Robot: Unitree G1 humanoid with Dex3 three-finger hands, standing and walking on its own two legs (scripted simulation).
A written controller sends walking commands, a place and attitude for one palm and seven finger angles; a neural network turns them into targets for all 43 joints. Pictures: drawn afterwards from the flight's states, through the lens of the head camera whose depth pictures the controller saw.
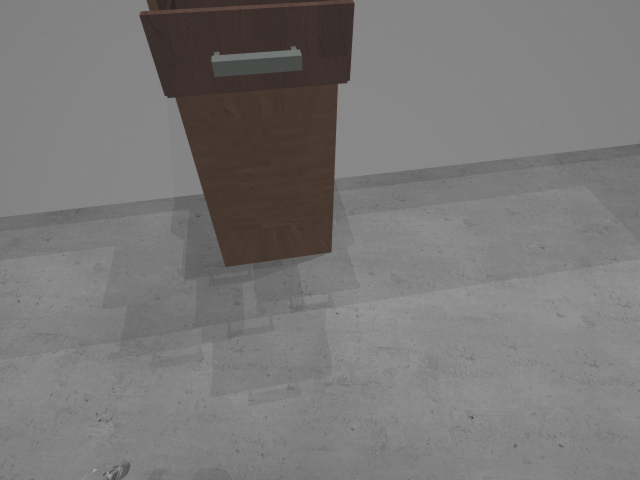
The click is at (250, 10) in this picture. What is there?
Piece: drawer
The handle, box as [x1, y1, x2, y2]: [211, 46, 301, 76]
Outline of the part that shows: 301,54 299,49 297,50 295,46 291,46 290,50 227,55 220,55 218,51 214,52 214,55 211,56 211,62 214,76 299,70 301,69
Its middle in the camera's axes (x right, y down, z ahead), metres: -0.12 -0.35 +0.74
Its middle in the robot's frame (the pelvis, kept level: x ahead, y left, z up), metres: +0.80 +0.17 +0.16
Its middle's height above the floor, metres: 0.93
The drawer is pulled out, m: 0.22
